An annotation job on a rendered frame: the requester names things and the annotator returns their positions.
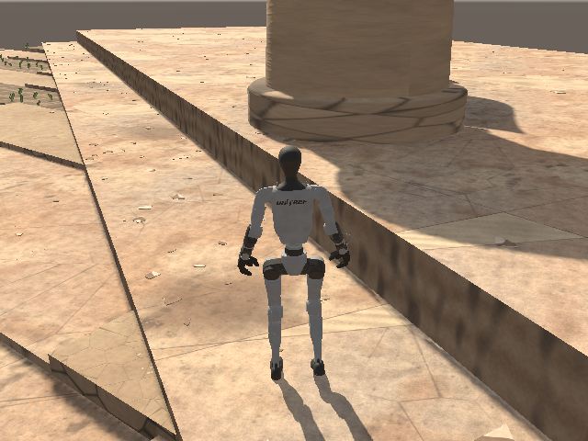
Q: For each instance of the right robot forearm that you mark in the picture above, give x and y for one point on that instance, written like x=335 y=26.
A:
x=339 y=241

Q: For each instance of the left robot forearm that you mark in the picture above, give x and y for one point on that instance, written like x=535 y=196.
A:
x=248 y=245

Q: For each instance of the right robot hand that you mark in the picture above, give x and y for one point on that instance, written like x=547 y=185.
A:
x=336 y=255

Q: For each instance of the robot left thigh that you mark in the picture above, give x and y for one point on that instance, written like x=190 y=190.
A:
x=272 y=277

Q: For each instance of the right robot foot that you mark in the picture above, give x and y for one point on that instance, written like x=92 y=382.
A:
x=318 y=368

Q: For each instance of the left robot upper arm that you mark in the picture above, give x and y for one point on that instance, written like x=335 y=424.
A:
x=262 y=196

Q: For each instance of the right robot upper arm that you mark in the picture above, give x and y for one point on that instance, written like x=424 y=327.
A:
x=320 y=193

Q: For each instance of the left robot hand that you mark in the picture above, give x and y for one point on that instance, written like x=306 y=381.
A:
x=249 y=262

